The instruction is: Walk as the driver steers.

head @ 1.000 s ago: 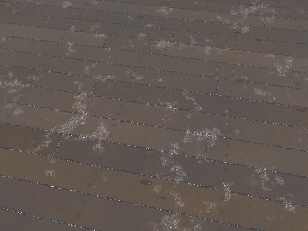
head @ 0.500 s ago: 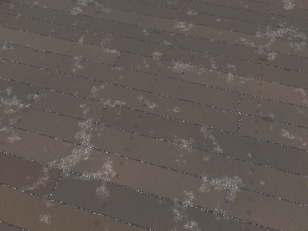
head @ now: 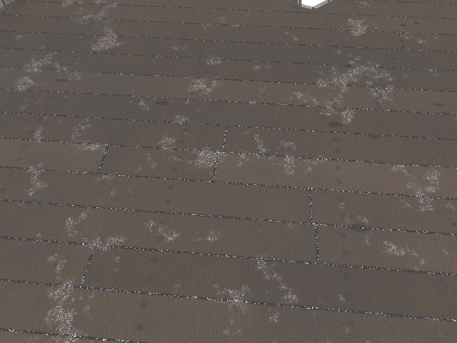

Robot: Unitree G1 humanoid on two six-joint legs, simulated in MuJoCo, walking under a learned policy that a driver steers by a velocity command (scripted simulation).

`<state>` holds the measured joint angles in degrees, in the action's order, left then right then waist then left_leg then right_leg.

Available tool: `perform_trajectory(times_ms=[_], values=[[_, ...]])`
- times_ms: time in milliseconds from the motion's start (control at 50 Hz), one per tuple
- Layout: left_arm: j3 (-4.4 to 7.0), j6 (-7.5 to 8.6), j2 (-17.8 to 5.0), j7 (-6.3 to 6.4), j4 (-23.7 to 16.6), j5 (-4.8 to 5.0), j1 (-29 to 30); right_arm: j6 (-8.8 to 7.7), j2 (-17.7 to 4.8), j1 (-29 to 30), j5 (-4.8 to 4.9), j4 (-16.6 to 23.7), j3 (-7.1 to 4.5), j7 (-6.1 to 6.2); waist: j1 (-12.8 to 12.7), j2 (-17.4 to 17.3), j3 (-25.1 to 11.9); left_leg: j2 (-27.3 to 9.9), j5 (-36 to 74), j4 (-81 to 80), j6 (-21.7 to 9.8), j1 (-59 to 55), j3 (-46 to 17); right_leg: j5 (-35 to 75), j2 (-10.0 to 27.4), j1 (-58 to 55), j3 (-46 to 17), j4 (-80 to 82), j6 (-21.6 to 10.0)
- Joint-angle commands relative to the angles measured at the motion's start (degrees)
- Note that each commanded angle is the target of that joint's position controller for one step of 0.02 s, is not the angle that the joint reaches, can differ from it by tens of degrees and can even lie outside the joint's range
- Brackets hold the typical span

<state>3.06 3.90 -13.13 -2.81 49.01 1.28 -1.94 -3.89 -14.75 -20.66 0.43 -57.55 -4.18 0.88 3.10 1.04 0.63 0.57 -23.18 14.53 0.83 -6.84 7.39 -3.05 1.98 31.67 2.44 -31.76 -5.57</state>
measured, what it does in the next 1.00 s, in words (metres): walks ahead, turning right: right foot, then left foot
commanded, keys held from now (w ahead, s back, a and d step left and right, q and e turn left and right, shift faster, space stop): w+e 0.02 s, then e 0.28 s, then no key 0.70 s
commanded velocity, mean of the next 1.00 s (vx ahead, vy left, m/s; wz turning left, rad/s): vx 0.13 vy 0.00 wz -0.26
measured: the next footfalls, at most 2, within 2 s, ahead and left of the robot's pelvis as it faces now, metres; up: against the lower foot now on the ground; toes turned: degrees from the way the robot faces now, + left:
right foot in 0.02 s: +0.18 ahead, -0.10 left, +0.00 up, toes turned -3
left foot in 0.52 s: +0.36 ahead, +0.06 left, +0.00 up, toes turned -17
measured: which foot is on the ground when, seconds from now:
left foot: down 0.00-0.04, up 0.06-0.50, down 0.52-1.00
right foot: up 0.00-0.00, down 0.02-0.52, up 0.54-0.78, down 0.80-1.00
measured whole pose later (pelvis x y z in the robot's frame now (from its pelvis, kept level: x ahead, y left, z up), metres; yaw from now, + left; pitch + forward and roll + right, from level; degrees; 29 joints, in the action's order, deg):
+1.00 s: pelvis +0.24 -0.05 +0.01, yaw -16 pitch -1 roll +0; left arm 2.2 0.3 -12.8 1.1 52.5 -0.8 -13.9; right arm -0.7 -13.7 -9.3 -0.7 -52.8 -2.2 1.1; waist 0.9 -1.0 1.2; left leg -0.8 -11.0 28.4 2.0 16.7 -1.8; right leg -18.8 -0.3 11.0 -2.5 -30.6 0.2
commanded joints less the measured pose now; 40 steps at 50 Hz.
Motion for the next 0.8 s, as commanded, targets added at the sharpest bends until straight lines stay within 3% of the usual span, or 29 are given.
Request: perform_trajectory(times_ms=[20,40,60,80,100,120,140,160,200,260,320,420,480,500,520,540,560,580,620,660,700,720,760,800], values=[[4.72,0.42,-11.8,0.13,0.3,-0.08,-14.4,0.52,-9.1,2.3,-0.20,4.0,-1.52,1.03,-10.4,-4.1,-8.8,-11.9,55.7,27.3,-4.7,9.4,1.4,-1.5,-3.3,-25.0,-0.2,1.0,-4.6],[6.46,0.16,-18.7,0.98,0.4,-0.80,-21.2,-0.42,-4.9,-1.0,-1.57,6.7,0.06,0.66,-9.5,8.0,-16.2,-4.4,30.2,50.8,-0.4,31.7,1.8,1.1,11.1,-46.5,-25.2,2.2,-13.3],[5.50,0.28,-17.7,0.88,-0.4,-0.68,-20.0,-2.58,-2.4,-1.3,-1.25,7.3,1.31,-0.11,-7.6,13.1,-22.4,4.5,-10.3,64.3,1.2,44.9,-7.8,5.3,19.6,-54.6,-48.5,12.5,-20.0],[4.33,0.43,-13.9,1.01,-1.1,-0.96,-17.8,-4.15,-7.1,3.0,0.72,8.2,0.12,-0.77,-8.6,8.5,-18.5,0.2,-8.9,68.1,-0.2,49.3,-13.6,11.4,17.2,-51.1,-40.2,11.7,-16.6],[3.64,0.55,-11.3,1.18,-2.4,-0.94,-13.7,-4.63,-7.7,6.2,1.34,9.0,0.08,-0.73,-7.5,4.4,-12.8,-2.4,-5.0,65.5,-0.8,49.2,-12.5,19.7,14.8,-43.1,-30.3,10.6,-14.1],[3.16,0.42,-9.7,1.13,-3.4,-0.62,-10.0,-4.31,-8.0,7.7,0.45,8.9,-0.40,-0.17,-5.4,-1.1,-8.0,-4.5,-2.0,60.9,-0.5,47.0,-11.6,24.8,12.1,-33.7,-23.4,11.2,-12.1],[2.69,0.25,-8.5,1.28,-4.0,-0.91,-8.4,-3.38,-8.5,8.2,-0.74,9.4,-1.07,0.54,-3.7,-2.0,-5.6,-5.8,-0.2,57.7,-0.3,43.0,-11.1,29.2,10.6,-26.2,-20.1,12.7,-11.1],[2.83,0.06,-9.3,1.49,-4.5,-1.55,-7.7,-2.36,-7.9,7.0,-0.78,10.1,-1.18,0.80,-2.0,0.3,-5.4,-5.9,-0.2,55.8,0.5,39.7,-11.4,31.8,10.4,-21.6,-19.5,13.3,-12.2],[3.19,-0.03,-10.5,1.95,-4.8,-1.65,-7.8,-0.98,-6.2,6.1,-0.97,10.6,-1.09,1.30,-0.9,1.0,-5.4,-5.1,2.3,49.6,1.7,37.9,-10.7,34.5,8.0,-17.7,-16.2,13.9,-11.6],[3.75,-0.81,-12.4,3.12,-4.9,-0.71,-9.6,0.03,-5.2,10.1,-1.37,12.6,-0.93,1.85,-1.7,2.0,-7.1,-2.8,10.2,39.0,2.8,38.9,-10.2,34.8,6.1,-18.3,-14.9,12.7,-9.4],[3.67,-2.29,-12.0,4.25,-5.2,-0.04,-10.3,0.63,-4.8,14.4,-0.94,14.0,-0.62,1.45,-3.3,3.9,-8.4,-1.5,17.7,30.3,3.1,37.9,-11.1,27.1,5.0,-20.0,-15.6,11.7,-6.3],[2.96,-3.41,-10.8,5.12,-4.5,-0.93,-12.0,0.26,-5.5,19.5,-0.86,15.6,-0.34,0.16,-5.7,5.0,-6.3,-1.2,18.2,21.9,2.7,36.6,-11.7,20.9,6.5,-23.4,-19.3,8.9,-5.7],[2.25,-3.50,-9.9,5.12,-4.8,-0.96,-11.0,-0.86,-6.7,17.5,-1.04,15.4,-0.64,-0.32,-4.2,5.5,-5.7,-0.7,16.3,14.7,0.2,31.9,-11.1,19.9,6.6,-24.9,-22.5,4.7,-5.0],[1.87,-3.42,-9.4,5.09,-5.0,-0.85,-10.3,-1.38,-6.7,15.7,-1.31,14.9,-0.63,-0.42,-2.5,5.0,-5.6,-1.1,24.3,8.1,-1.4,26.4,-10.9,17.5,4.8,-23.7,-22.2,2.7,-3.4],[1.34,-2.98,-8.1,4.96,-5.5,-1.69,-11.6,-1.77,-9.2,14.2,-2.32,14.9,-1.04,-0.13,-2.9,1.4,-8.1,-6.7,41.7,8.3,-3.9,17.5,-15.6,12.2,1.6,-20.2,-20.5,-1.2,-1.0],[1.11,-2.28,-7.0,4.69,-5.0,-2.31,-17.4,-1.31,-12.2,13.7,-3.10,15.3,-1.46,0.29,-6.1,-7.8,-11.6,-15.4,63.0,12.5,-10.7,6.2,-23.0,-7.0,-4.2,-12.0,-15.9,-8.3,2.0],[0.93,-2.40,-7.6,4.77,-4.5,-1.76,-18.4,-0.25,-7.9,11.5,-2.95,14.4,-0.61,0.44,-4.4,-14.0,-14.8,-22.0,63.5,11.6,-18.2,3.9,-30.6,-28.8,-6.5,-7.7,-12.0,-14.1,5.1],[1.63,-3.11,-10.8,4.71,-5.1,-1.41,-14.7,0.23,-5.1,10.2,-1.73,14.0,0.35,0.18,-2.5,-12.0,-13.7,-23.1,55.1,9.1,-19.6,5.2,-33.9,-36.3,-5.1,-5.3,-10.9,-20.7,7.0],[2.38,-5.14,-11.2,5.07,-5.2,-0.94,-11.6,0.93,-7.4,12.2,-1.03,14.1,0.04,0.01,-2.5,-7.5,-9.5,-19.6,41.2,7.2,-16.6,10.2,-30.6,-33.5,-3.7,-2.5,-10.1,-29.6,9.2],[2.00,-6.42,-8.8,5.15,-4.1,-0.84,-13.1,1.66,-7.6,17.3,-1.04,14.6,0.12,-0.07,-4.9,-7.6,-6.2,-15.3,31.0,4.5,-13.1,18.5,-24.5,-29.0,-1.6,-6.8,-8.7,-24.0,9.8],[1.05,-6.25,-5.7,5.00,-3.0,-0.91,-13.4,2.52,-6.8,18.5,-1.34,14.0,0.16,-0.24,-4.7,-10.2,-5.6,-11.1,28.2,3.8,-11.3,22.2,-19.1,-24.9,-2.1,-13.0,-5.1,-13.9,10.0],[0.91,-5.99,-5.2,4.89,-2.8,-0.94,-12.8,2.75,-6.7,17.3,-1.31,13.3,0.16,-0.19,-4.0,-11.0,-6.4,-10.7,27.4,4.0,-11.4,21.5,-18.5,-21.9,-2.2,-15.0,-4.4,-9.8,9.8],[1.18,-5.66,-5.6,4.62,-1.6,-0.96,-13.6,2.96,-7.0,16.4,-0.78,12.3,0.21,-0.08,-4.6,-10.6,-7.4,-10.3,22.3,5.4,-10.9,21.1,-17.9,-12.5,-2.7,-20.1,-2.9,0.7,8.6],[1.46,-5.63,-7.3,4.39,-1.6,-1.84,-12.8,2.72,-6.1,13.9,-0.48,11.1,0.73,-0.14,-4.4,-8.7,-6.5,-8.7,12.3,5.7,-7.1,24.2,-17.4,-5.8,-1.5,-25.2,-4.3,7.7,6.0]])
